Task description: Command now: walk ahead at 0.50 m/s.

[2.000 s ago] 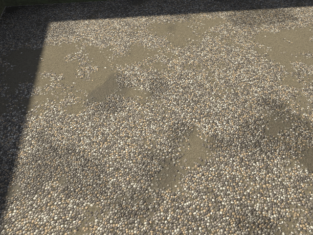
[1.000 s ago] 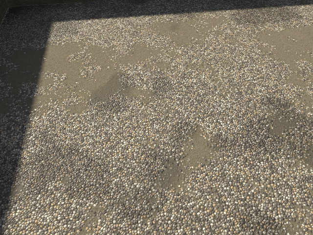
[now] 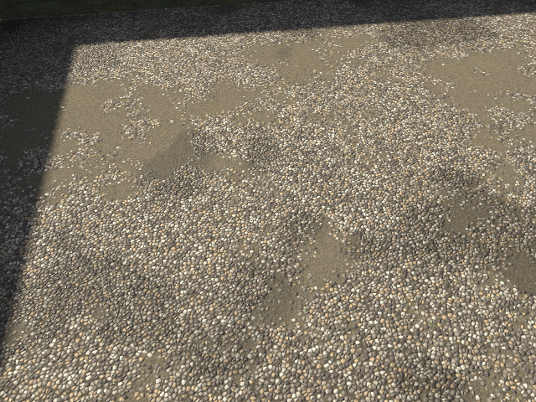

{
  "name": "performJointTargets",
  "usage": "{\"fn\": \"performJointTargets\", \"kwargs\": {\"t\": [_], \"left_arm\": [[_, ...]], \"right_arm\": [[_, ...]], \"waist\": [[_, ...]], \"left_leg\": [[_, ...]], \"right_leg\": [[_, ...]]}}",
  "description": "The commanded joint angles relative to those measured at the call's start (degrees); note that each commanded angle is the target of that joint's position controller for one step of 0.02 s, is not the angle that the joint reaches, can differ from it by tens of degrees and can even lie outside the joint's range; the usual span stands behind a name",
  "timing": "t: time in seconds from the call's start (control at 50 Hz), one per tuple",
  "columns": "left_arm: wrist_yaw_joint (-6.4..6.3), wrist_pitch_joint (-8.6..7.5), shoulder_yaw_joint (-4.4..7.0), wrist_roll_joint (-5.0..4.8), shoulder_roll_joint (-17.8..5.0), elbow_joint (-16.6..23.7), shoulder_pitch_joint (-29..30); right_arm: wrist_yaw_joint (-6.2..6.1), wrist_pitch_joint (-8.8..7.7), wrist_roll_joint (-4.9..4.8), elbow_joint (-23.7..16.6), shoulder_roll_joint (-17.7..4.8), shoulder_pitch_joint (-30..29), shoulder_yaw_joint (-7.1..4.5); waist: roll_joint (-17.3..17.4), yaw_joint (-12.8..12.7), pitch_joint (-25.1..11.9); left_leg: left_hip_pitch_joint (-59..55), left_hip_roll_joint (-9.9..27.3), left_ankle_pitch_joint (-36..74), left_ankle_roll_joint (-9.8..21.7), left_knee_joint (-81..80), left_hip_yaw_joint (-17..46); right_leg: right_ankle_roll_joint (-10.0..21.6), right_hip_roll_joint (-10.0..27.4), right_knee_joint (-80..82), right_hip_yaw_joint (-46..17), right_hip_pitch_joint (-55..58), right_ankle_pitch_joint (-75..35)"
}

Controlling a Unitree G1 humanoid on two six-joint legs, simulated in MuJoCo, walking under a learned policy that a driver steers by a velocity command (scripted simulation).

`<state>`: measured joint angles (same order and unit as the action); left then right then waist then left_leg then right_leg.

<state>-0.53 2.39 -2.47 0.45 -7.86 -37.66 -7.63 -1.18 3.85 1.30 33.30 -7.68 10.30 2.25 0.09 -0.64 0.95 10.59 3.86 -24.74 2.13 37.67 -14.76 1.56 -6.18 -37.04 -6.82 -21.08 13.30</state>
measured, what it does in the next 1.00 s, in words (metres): stands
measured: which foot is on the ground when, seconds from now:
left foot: down 0.00-1.00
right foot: down 0.00-1.00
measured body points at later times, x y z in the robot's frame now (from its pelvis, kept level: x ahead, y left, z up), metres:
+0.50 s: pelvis +0.01 +0.01 +0.00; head +0.00 +0.01 +0.45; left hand +0.19 +0.20 -0.09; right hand +0.18 -0.19 -0.09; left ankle -0.04 +0.08 -0.72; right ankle +0.07 -0.10 -0.72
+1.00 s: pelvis +0.02 +0.02 +0.01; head +0.03 +0.03 +0.46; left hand +0.18 +0.23 -0.10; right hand +0.13 -0.21 -0.11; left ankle -0.04 +0.08 -0.72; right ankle +0.07 -0.10 -0.72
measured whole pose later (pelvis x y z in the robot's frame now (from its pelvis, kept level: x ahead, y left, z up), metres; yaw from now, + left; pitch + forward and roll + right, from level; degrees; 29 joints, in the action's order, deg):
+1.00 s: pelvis +0.02 +0.02 +0.01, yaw +0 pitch +0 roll +0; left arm -1.4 4.5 -2.0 1.7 -9.8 -39.6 -7.5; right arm -1.1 4.5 1.7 39.0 -10.9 14.8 1.9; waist -0.5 -0.2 0.7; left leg 8.7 1.2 -22.5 3.8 30.8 -14.5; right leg 0.1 -4.4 -31.8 -7.6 -19.7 12.0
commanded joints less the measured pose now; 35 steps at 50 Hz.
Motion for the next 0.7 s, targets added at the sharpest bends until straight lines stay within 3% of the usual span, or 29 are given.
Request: {"fn": "performJointTargets", "kwargs": {"t": [0.02, 0.42, 0.52, 0.58, 0.7], "left_arm": [[-0.11, -0.91, 0.93, 0.03, -3.69, 4.83, 4.1], [-0.14, -0.58, 1.0, 0.21, -3.69, 4.89, 5.57], [0.05, -0.47, 0.74, -0.08, -3.01, 3.44, 3.85], [0.35, 0.02, 0.97, 0.01, -3.57, 2.44, 3.17], [0.17, 0.39, 1.15, 0.19, -3.69, 1.31, 2.53]], "right_arm": [[-0.08, -0.95, 0.01, -5.14, -3.27, -3.43, -0.85], [-0.05, -1.54, -0.21, -5.26, -3.36, -3.37, -0.66], [-0.04, -1.31, -0.01, -3.14, -3.0, -0.19, -0.22], [0.24, -1.63, 0.17, -1.02, -3.9, 2.34, -0.02], [0.35, -2.22, -0.41, 1.49, -5.55, 3.67, -0.5]], "waist": [[0.16, 0.01, -3.3], [0.2, 0.14, -3.78], [-1.52, 0.13, -2.5], [-0.76, 0.15, -1.65], [0.38, -0.11, -1.71]], "left_leg": [[0.97, 2.11, 3.77, -0.7, -8.49, 5.45], [0.97, 2.04, 6.36, -1.07, -7.57, 5.49], [0.5, 2.34, 2.22, -1.64, -11.11, 5.91], [-1.25, 2.7, 2.66, -1.32, -14.4, 6.49], [-4.7, 3.26, 16.32, -0.66, -16.4, 6.82]], "right_leg": [[1.75, 1.57, 4.71, -1.54, 1.58, -11.02], [1.71, 1.62, 3.5, -1.25, 2.12, -12.5], [1.6, 3.06, 8.67, -4.79, 2.91, -8.6], [1.37, 4.21, 11.74, -6.26, 3.05, -6.02], [0.68, 4.38, 13.26, -5.4, 3.63, -10.86]]}}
